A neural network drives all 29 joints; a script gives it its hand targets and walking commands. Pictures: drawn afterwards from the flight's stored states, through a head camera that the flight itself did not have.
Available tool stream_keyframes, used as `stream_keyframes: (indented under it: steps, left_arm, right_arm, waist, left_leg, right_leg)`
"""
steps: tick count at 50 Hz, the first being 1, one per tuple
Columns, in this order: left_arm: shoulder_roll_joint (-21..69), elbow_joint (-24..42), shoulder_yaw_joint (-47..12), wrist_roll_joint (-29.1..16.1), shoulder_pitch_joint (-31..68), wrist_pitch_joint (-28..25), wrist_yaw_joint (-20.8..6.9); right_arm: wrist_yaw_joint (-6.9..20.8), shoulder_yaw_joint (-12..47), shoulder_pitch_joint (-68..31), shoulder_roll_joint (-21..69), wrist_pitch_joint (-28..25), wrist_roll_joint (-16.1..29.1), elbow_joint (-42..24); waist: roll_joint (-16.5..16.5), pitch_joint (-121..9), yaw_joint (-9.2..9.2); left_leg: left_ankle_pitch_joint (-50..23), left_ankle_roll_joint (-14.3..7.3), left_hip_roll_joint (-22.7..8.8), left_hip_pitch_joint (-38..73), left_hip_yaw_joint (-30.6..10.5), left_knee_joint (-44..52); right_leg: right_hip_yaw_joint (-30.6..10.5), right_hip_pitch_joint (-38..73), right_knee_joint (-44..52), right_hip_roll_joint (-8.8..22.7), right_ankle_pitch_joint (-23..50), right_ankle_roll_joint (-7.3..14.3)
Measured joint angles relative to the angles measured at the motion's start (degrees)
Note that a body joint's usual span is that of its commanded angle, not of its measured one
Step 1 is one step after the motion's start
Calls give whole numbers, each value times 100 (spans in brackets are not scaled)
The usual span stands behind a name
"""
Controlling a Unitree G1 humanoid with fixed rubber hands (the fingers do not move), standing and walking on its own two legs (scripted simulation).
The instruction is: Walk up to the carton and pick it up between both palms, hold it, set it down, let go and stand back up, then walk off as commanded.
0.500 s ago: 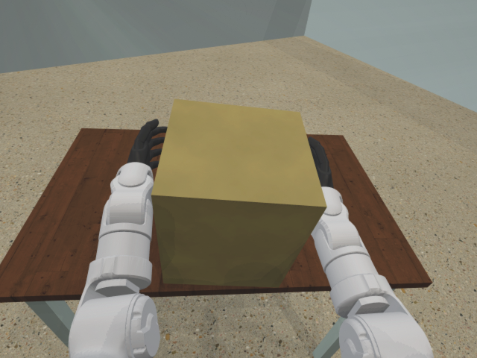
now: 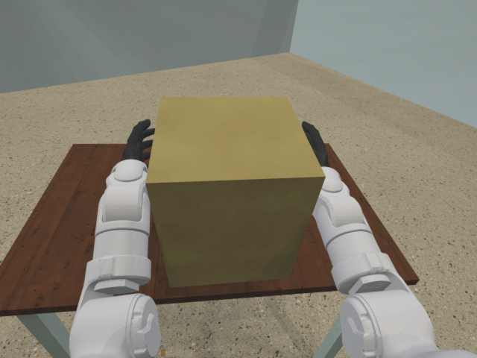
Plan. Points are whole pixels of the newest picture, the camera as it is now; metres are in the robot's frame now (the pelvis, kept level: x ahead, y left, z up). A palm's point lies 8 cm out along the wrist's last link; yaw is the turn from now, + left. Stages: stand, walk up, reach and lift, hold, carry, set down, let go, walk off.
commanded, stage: reach and lift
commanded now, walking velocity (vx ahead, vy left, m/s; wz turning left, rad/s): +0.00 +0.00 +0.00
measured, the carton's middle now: (228, 192) +0.36 +0.02 +0.14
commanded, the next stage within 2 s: hold in 1.16 s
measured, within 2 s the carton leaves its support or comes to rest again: neither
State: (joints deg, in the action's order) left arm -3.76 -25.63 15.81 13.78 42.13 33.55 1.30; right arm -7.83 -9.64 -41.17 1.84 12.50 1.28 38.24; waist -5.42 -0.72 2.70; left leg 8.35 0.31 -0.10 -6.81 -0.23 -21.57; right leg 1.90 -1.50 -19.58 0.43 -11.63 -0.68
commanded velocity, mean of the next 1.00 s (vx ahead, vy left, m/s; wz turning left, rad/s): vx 0.00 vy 0.00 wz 0.00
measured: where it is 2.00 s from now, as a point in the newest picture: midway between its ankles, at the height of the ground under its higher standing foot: outside the picture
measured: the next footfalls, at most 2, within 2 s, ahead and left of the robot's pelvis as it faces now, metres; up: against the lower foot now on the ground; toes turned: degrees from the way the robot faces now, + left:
none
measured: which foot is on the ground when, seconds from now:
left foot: down 0.00-1.00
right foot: down 0.00-1.00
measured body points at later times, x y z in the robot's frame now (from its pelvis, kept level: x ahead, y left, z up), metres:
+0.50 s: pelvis +0.00 +0.00 +0.00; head -0.05 +0.04 +0.44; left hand +0.40 +0.17 +0.19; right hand +0.39 -0.14 +0.21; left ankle +0.05 +0.11 -0.75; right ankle +0.00 -0.12 -0.75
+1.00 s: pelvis +0.00 +0.00 +0.00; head -0.06 +0.04 +0.44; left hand +0.40 +0.17 +0.21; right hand +0.39 -0.14 +0.23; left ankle +0.05 +0.11 -0.75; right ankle +0.00 -0.12 -0.75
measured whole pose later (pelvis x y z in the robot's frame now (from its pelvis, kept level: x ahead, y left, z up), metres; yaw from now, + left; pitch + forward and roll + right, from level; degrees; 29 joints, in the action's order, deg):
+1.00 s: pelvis +0.00 +0.00 +0.00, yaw +0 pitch -6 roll -1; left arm -3.4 -21.8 15.7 13.5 43.3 40.8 3.4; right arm -6.9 -9.6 -48.0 -1.0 21.4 6.7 38.2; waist -4.7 -2.5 4.3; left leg 8.4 0.3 -0.1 -6.8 -0.2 -21.5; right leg 1.9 -1.5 -19.6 0.4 -11.6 -0.7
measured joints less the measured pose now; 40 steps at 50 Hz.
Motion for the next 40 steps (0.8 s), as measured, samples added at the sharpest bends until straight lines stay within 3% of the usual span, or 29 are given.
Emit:
stream_keyframes:
  steps: [17,40]
  left_arm:
    - [16,239,0,-1,0,314,108]
    - [32,342,-7,-22,59,587,194]
  right_arm:
    - [51,0,-307,-111,367,307,0]
    - [89,0,-605,-239,779,440,0]
  waist:
    - [1,-3,144]
    - [64,-154,157]
  left_leg:
    - [0,0,0,0,0,0]
    - [0,0,0,0,0,2]
  right_leg:
    - [0,0,0,0,0,0]
    - [0,-1,0,0,-1,0]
